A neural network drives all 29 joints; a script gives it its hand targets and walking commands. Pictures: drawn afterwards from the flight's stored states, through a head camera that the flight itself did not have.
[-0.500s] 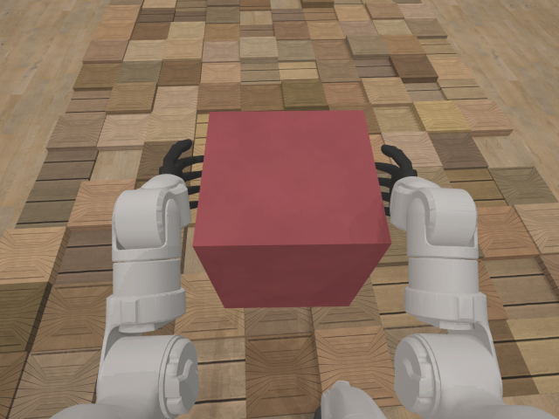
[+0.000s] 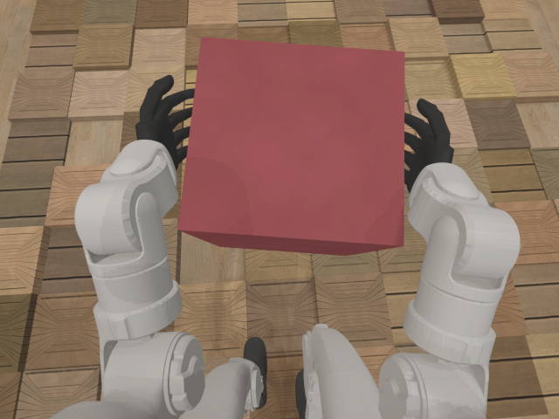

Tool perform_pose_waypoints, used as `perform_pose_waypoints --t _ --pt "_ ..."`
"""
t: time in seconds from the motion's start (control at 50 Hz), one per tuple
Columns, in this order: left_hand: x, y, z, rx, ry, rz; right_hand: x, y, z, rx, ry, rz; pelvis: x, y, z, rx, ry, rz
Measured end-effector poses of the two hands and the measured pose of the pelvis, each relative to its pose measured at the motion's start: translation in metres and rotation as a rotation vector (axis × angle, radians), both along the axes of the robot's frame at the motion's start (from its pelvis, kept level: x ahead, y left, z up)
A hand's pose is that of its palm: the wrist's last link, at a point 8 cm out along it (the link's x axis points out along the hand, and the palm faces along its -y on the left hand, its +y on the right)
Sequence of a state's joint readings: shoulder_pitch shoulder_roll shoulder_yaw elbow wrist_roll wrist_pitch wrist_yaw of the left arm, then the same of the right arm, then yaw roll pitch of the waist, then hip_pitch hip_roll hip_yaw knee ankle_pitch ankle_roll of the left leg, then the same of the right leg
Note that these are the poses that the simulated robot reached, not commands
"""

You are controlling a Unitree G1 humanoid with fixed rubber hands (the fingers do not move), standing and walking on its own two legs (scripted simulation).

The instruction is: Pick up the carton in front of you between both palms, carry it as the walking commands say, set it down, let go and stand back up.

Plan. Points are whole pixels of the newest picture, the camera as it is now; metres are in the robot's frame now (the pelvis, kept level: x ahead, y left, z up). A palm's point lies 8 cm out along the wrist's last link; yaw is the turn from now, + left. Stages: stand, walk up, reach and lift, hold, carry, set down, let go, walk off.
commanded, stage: carry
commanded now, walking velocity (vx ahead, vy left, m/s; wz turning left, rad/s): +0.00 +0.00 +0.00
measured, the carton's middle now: (290, 172) +0.41 -0.02 +0.02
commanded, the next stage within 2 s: none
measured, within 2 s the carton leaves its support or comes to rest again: neither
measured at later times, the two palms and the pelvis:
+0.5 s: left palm (239, 39) +0.51 +0.04 +0.14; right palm (499, 37) +0.52 -0.26 +0.13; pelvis +0.15 -0.11 +0.00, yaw +0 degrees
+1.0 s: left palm (363, 89) +0.51 -0.12 +0.06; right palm out of the picture +0.50 -0.42 +0.04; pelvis +0.14 -0.24 -0.08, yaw -1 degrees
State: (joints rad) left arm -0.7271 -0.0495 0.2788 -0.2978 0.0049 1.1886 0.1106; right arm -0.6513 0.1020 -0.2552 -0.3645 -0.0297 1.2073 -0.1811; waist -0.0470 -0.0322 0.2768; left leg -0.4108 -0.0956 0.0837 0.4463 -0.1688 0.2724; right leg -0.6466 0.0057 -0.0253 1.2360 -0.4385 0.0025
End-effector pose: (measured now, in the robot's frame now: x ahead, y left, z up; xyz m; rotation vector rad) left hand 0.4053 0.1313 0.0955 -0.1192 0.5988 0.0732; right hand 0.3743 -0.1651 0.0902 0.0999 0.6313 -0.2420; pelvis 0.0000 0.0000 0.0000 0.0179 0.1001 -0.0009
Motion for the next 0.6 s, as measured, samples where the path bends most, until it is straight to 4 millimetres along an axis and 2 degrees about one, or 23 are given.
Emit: perform_pose_waypoints --t 0.06,0.12,0.18,0.24,0.32,0.4,0.5,0.6 --pt "0.029 -0.016 0.042 0.007 -0.101 -0.016 0.028 -0.016 0.043 0.001 -0.099 -0.016 0.025 -0.008 0.008 -0.007 0.007 0.0" --pt "0.052 -0.029 0.072 0.045 -0.122 -0.011 0.057 -0.03 0.073 -0.013 -0.116 0.013 0.055 -0.023 0.01 0.005 -0.003 0.005" --pt "0.071 -0.038 0.093 0.087 -0.107 0.013 0.089 -0.04 0.093 -0.036 -0.098 0.071 0.088 -0.042 0.002 0.028 -0.028 0.005" --pt "0.087 -0.048 0.103 0.123 -0.082 0.04 0.117 -0.05 0.101 -0.061 -0.076 0.133 0.117 -0.062 -0.013 0.049 -0.041 0.006" --pt "0.099 -0.061 0.095 0.164 0.04 0.047 0.139 -0.063 0.092 -0.053 0.041 0.173 0.135 -0.081 -0.015 0.042 -0.045 0.019" --pt "0.104 -0.074 0.076 0.173 0.154 0.053 0.149 -0.076 0.073 -0.038 0.153 0.19 0.143 -0.096 -0.008 0.05 -0.044 0.014" --pt "0.105 -0.091 0.048 0.169 0.228 0.052 0.147 -0.093 0.043 -0.035 0.225 0.189 0.146 -0.111 -0.003 0.064 -0.047 0.003" --pt "0.11 -0.114 0.026 0.144 0.227 0.004 0.134 -0.117 0.025 -0.058 0.229 0.142 0.139 -0.125 -0.003 0.025 -0.042 -0.057"
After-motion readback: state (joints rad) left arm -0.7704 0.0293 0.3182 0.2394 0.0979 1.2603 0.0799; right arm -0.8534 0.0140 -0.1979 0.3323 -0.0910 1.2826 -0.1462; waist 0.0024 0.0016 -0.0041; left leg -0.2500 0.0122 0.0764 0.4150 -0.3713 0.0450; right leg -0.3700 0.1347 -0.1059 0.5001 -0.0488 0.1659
